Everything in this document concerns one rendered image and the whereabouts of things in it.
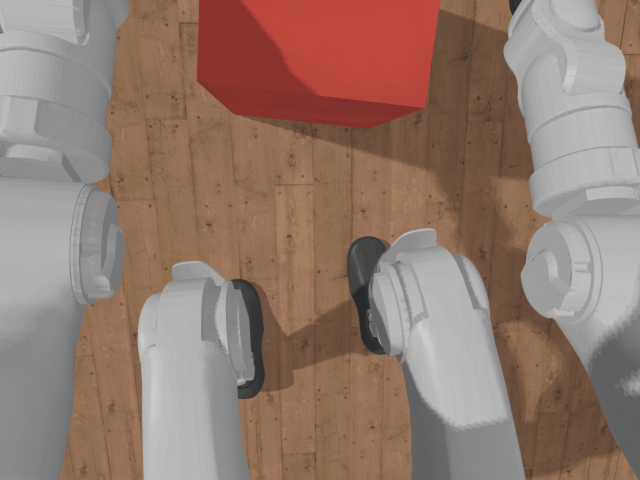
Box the robot left upper arm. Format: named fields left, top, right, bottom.
left=0, top=176, right=125, bottom=480

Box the carton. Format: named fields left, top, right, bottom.
left=197, top=0, right=440, bottom=129

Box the robot right shin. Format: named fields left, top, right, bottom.
left=367, top=228, right=490, bottom=346

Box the robot right upper arm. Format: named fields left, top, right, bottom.
left=521, top=215, right=640, bottom=480

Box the right robot forearm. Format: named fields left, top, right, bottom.
left=504, top=0, right=640, bottom=220

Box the robot left foot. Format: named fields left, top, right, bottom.
left=229, top=279, right=265, bottom=399

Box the left robot forearm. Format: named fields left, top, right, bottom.
left=0, top=0, right=130, bottom=184

